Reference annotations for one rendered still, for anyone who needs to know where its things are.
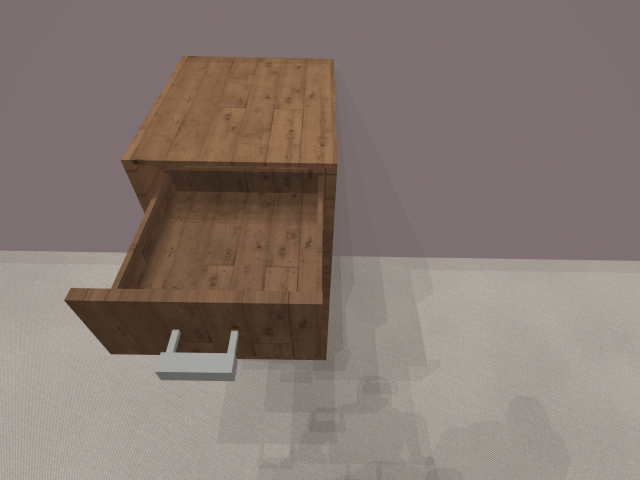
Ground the cabinet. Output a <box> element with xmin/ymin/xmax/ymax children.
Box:
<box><xmin>121</xmin><ymin>56</ymin><xmax>337</xmax><ymax>360</ymax></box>

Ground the handle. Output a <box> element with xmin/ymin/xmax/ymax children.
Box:
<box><xmin>155</xmin><ymin>330</ymin><xmax>239</xmax><ymax>381</ymax></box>

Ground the drawer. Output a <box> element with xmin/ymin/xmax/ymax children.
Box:
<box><xmin>64</xmin><ymin>167</ymin><xmax>323</xmax><ymax>357</ymax></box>

